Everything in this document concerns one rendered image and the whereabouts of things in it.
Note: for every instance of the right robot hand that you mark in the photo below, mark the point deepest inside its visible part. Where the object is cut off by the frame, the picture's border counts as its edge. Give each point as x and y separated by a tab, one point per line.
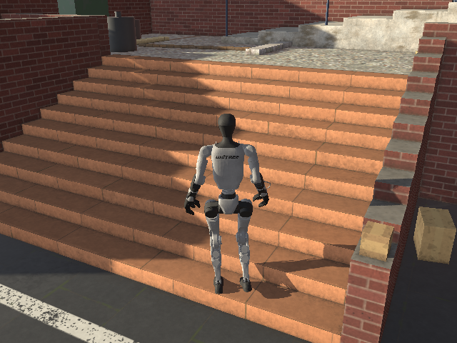
264	202

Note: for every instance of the robot head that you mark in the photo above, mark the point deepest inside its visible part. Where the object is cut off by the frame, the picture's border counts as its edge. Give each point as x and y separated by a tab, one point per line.
227	123

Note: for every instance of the robot right foot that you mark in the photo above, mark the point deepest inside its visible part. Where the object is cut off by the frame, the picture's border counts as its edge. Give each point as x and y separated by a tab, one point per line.
246	286

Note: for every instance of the left robot forearm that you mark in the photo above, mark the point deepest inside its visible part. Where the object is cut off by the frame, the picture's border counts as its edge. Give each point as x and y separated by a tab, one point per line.
193	190

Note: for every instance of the robot left upper arm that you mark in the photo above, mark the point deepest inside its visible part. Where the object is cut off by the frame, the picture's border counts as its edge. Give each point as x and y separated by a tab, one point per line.
204	152

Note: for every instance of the robot right upper arm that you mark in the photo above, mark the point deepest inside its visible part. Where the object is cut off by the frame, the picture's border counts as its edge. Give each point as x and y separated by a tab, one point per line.
253	163

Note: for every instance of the right robot forearm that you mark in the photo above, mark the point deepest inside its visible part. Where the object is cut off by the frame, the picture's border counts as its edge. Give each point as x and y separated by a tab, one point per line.
261	187

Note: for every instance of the left robot hand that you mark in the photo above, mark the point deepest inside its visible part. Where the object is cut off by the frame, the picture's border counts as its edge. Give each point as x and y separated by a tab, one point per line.
188	204

